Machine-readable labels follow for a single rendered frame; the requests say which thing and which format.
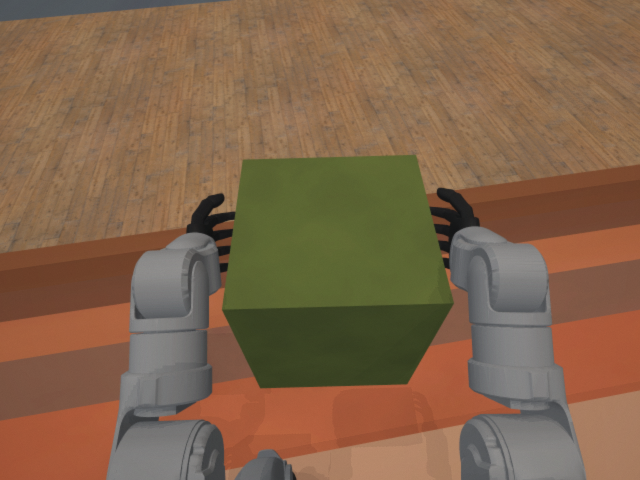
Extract robot left thigh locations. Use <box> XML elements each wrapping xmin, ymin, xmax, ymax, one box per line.
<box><xmin>234</xmin><ymin>457</ymin><xmax>293</xmax><ymax>480</ymax></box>

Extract robot left forearm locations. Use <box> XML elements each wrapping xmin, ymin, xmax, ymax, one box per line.
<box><xmin>106</xmin><ymin>232</ymin><xmax>222</xmax><ymax>480</ymax></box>

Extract left robot hand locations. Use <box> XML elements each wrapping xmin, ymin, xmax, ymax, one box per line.
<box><xmin>186</xmin><ymin>193</ymin><xmax>235</xmax><ymax>273</ymax></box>

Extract robot right forearm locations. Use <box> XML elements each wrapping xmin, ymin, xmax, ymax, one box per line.
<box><xmin>449</xmin><ymin>226</ymin><xmax>586</xmax><ymax>480</ymax></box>

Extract right robot upper arm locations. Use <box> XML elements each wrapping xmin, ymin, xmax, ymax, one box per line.
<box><xmin>459</xmin><ymin>413</ymin><xmax>585</xmax><ymax>480</ymax></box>

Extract left robot shin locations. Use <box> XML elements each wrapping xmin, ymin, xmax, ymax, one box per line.
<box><xmin>257</xmin><ymin>449</ymin><xmax>283</xmax><ymax>461</ymax></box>

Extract left robot upper arm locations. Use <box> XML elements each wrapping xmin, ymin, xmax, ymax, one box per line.
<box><xmin>108</xmin><ymin>419</ymin><xmax>225</xmax><ymax>480</ymax></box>

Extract right robot hand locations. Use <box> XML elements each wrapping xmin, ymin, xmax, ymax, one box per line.
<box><xmin>430</xmin><ymin>188</ymin><xmax>480</xmax><ymax>269</ymax></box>

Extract carton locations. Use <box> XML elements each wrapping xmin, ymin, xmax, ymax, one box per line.
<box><xmin>222</xmin><ymin>155</ymin><xmax>454</xmax><ymax>388</ymax></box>

